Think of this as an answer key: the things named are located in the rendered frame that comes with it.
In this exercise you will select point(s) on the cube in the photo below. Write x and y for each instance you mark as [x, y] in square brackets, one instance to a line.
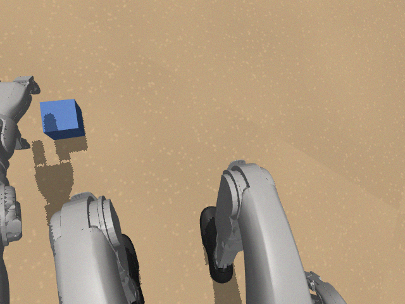
[62, 119]

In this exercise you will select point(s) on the left robot hand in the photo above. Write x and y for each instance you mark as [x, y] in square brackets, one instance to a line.
[15, 99]

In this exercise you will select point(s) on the right robot hand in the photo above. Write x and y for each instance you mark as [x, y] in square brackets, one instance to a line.
[326, 293]

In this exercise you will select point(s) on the right robot foot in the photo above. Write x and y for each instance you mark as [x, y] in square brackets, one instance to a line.
[208, 234]

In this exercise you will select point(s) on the left robot foot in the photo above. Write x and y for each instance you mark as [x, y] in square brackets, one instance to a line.
[133, 267]

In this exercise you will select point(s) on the left robot arm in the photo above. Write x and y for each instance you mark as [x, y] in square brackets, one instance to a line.
[10, 211]

